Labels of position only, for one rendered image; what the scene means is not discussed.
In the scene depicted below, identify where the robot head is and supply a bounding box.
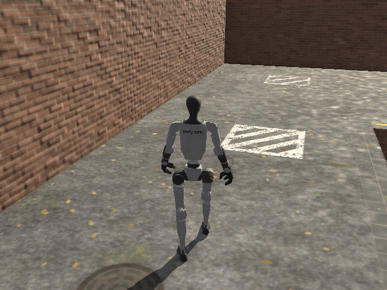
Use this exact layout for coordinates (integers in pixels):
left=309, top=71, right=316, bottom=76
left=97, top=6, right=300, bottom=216
left=183, top=95, right=204, bottom=124

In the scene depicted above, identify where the robot left upper arm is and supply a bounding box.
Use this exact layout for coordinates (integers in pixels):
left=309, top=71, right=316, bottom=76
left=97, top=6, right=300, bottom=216
left=164, top=121, right=181, bottom=154

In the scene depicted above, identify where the robot right shin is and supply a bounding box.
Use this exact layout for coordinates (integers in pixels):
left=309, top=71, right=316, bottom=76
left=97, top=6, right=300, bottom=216
left=203, top=192, right=211, bottom=227

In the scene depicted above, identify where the robot right forearm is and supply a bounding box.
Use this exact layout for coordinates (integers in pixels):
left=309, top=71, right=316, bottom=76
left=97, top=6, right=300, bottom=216
left=218, top=146, right=231, bottom=173

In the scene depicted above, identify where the robot left forearm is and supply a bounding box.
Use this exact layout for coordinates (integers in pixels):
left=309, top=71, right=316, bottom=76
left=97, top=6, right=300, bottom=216
left=161, top=145, right=171, bottom=165

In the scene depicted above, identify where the robot left hand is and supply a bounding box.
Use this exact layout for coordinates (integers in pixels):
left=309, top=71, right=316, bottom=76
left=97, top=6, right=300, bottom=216
left=161, top=163, right=175, bottom=174

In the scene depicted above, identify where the robot right upper arm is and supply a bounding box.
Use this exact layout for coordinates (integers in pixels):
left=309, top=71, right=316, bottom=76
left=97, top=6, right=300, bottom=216
left=206, top=122, right=223, bottom=156

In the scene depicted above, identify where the robot right hand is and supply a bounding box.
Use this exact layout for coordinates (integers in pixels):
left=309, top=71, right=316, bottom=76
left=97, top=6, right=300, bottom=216
left=220, top=170, right=233, bottom=185

